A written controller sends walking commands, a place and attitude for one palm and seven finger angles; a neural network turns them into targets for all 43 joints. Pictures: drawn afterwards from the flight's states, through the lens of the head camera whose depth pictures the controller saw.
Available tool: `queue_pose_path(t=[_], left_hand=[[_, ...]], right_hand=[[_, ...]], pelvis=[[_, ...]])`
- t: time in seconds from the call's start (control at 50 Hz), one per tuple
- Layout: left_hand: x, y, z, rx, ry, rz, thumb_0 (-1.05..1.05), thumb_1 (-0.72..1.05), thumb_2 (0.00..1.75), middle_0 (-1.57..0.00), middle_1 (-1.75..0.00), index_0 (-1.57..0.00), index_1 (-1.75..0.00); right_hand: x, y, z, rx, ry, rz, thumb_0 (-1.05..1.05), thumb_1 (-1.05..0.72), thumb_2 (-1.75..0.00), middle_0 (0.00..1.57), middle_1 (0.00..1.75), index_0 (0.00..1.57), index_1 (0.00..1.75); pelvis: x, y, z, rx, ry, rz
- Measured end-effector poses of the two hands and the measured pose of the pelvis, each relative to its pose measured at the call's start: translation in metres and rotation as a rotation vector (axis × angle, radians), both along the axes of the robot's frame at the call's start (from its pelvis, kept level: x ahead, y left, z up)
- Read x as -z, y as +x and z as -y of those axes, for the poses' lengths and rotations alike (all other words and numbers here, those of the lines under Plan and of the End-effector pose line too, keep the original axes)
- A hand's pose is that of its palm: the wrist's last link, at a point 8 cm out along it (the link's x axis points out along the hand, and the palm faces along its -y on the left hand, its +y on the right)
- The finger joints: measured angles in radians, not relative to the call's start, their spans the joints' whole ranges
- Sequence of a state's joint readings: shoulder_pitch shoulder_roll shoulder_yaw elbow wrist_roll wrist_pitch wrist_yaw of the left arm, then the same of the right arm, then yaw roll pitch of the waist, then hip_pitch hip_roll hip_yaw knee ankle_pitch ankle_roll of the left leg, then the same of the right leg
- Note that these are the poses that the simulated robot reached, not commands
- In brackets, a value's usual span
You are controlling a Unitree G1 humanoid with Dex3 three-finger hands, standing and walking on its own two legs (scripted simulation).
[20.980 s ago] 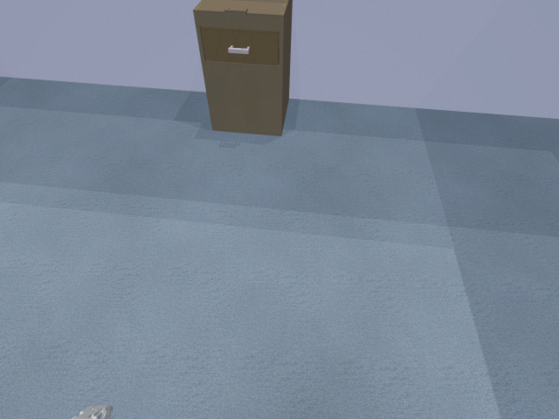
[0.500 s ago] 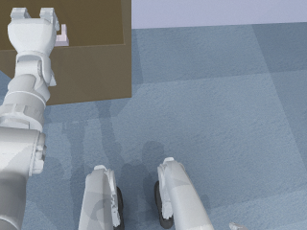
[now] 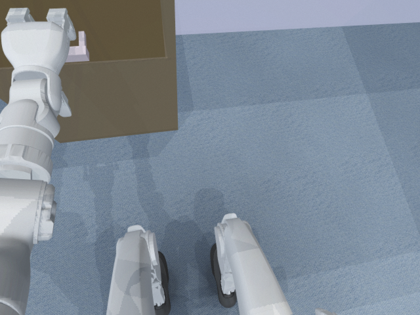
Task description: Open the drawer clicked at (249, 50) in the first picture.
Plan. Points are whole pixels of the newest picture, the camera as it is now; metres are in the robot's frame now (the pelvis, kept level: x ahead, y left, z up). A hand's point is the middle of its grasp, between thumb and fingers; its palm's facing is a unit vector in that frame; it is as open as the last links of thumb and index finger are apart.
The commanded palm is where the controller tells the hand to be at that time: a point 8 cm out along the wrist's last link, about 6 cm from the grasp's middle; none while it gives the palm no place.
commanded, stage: lift the fingers back up to retry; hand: left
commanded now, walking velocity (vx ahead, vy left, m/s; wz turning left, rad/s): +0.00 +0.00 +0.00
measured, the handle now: (58, 46) +0.62 +0.22 -0.02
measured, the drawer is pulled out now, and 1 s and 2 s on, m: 0.00 0.00 0.00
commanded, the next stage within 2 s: re-aim the fingers above the handle in 0.56 s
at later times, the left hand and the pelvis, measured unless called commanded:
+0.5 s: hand (35, 47) +0.57 +0.23 +0.04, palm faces -0.07 -0.03 -1.00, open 13.8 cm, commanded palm +0.56 +0.20 +0.09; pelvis +0.05 +0.01 +0.08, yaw +1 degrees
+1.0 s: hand (37, 53) +0.56 +0.23 +0.03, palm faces -0.06 -0.02 -1.00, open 13.8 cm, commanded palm +0.56 +0.20 +0.09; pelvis +0.04 +0.01 +0.08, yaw +1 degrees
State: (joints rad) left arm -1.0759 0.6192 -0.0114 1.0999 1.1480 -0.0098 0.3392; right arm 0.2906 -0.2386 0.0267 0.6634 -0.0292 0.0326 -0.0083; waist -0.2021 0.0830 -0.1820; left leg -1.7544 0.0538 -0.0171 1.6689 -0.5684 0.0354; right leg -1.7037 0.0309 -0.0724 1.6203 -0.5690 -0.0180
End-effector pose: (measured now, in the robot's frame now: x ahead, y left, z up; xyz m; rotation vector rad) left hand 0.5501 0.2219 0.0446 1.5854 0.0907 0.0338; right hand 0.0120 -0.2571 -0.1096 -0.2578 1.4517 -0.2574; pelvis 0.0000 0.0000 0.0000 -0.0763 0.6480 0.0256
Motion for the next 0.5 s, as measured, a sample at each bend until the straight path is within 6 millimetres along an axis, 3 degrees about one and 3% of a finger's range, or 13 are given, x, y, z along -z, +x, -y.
queue_pose_path(t=[0.2,0.5], left_hand=[[-0.011,0.001,-0.002,0.016,-0.035,-0.034,0.0,-0.49,0.3,-0.31,-1.22,-0.33,-1.21],[-0.051,0.0,-0.007,-0.002,-0.042,-0.033,0.0,-0.49,0.3,-0.33,-1.2,-0.33,-1.21]], right_hand=[[-0.029,0.013,-0.005,0.011,0.013,-0.017,0.0,-0.91,-0.89,0.2,0.3,0.2,0.3],[-0.079,0.045,-0.003,-0.008,0.011,-0.023,0.0,-0.91,-0.89,0.2,0.3,0.2,0.3]], pelvis=[[-0.031,0.017,-0.003,-0.001,-0.002,0.001],[-0.08,0.045,-0.007,-0.012,0.001,0.05]])
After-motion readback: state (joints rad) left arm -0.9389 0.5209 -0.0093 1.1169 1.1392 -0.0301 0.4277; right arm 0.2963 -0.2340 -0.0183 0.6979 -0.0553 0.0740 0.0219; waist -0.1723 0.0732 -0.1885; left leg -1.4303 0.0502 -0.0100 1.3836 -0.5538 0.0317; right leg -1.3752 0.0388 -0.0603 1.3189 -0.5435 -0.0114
